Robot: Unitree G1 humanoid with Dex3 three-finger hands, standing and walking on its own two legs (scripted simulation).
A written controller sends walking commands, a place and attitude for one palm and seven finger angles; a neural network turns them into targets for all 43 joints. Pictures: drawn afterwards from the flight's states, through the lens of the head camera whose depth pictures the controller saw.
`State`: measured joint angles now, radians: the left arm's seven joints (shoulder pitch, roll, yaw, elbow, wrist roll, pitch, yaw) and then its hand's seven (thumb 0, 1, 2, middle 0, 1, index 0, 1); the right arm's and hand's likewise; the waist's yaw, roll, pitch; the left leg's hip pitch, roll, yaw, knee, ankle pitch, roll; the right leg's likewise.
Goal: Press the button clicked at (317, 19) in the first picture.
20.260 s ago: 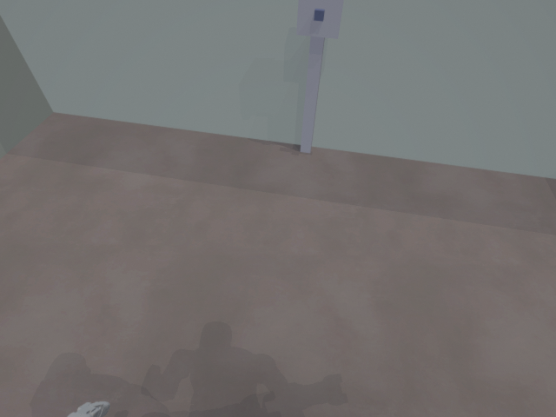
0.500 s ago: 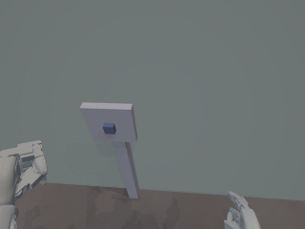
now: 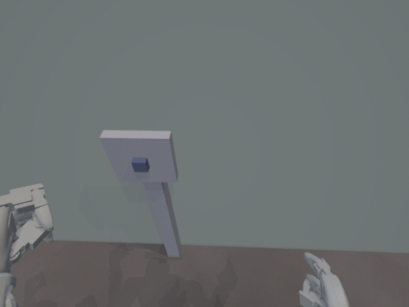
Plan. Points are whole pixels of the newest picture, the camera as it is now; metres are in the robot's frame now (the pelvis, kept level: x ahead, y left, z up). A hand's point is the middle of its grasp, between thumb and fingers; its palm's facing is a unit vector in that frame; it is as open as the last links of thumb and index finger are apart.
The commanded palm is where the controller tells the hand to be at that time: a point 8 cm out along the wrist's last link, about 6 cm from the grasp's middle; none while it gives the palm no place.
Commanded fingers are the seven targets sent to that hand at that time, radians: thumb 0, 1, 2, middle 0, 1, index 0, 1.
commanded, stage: step back with the hand held close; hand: left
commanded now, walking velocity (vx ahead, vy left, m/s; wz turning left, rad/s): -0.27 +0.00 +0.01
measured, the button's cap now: (141, 163) +0.47 +0.23 -0.03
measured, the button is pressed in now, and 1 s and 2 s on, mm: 0 0 0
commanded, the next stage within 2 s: stop stepping back and stand still in 1.30 s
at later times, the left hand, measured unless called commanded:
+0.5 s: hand (22, 262) +0.14 +0.26 +0.15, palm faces +0.34 -0.81 -0.48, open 3.1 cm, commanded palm +0.07 +0.30 +0.17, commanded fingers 0.00 0.90 0.90 -1.30 -1.50 -1.30 -1.50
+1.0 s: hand out of the picture +0.07 +0.26 +0.15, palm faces +0.36 -0.83 -0.43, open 3.1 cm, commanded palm +0.00 +0.31 +0.17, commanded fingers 0.00 0.90 0.90 -1.30 -1.50 -1.30 -1.50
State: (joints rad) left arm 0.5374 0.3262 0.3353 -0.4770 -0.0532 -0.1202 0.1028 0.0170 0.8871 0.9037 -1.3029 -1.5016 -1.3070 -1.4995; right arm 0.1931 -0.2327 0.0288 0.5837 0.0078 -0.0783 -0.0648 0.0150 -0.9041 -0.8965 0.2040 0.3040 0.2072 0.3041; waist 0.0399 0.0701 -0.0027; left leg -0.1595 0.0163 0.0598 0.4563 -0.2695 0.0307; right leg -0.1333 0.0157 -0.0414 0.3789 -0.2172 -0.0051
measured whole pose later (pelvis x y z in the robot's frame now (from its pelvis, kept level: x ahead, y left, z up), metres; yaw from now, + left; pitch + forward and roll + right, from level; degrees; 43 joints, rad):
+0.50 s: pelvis -0.06 +0.02 -0.01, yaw +0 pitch +0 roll -1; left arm 0.63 0.38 0.38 -0.59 -0.03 -0.18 0.13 0.02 0.89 0.90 -1.30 -1.50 -1.31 -1.50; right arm 0.19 -0.22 0.00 0.52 0.02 -0.03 -0.07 0.01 -0.90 -0.90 0.20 0.30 0.21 0.30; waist 0.00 0.01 0.03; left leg -0.35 -0.01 0.09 0.58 -0.24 0.07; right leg -0.34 -0.02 -0.02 0.53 -0.19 0.02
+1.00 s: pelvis -0.12 +0.02 -0.02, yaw +3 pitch +1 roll -3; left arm 0.60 0.40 0.38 -0.65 -0.01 -0.27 0.14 0.02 0.88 0.90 -1.31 -1.50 -1.31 -1.50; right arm 0.19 -0.22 -0.01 0.58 0.00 -0.05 -0.05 0.01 -0.90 -0.90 0.21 0.30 0.21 0.30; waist -0.03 -0.03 0.04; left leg -0.50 -0.02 0.03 0.64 -0.21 0.07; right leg -0.43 0.03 0.04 0.58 -0.19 0.03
